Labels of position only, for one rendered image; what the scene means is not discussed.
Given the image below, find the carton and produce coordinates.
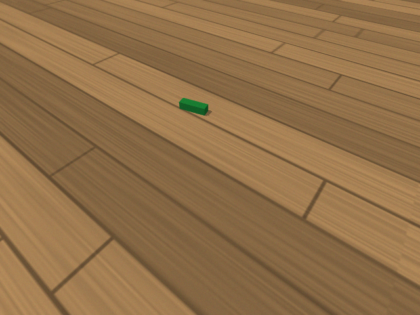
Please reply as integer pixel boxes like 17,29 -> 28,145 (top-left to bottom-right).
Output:
179,98 -> 208,116

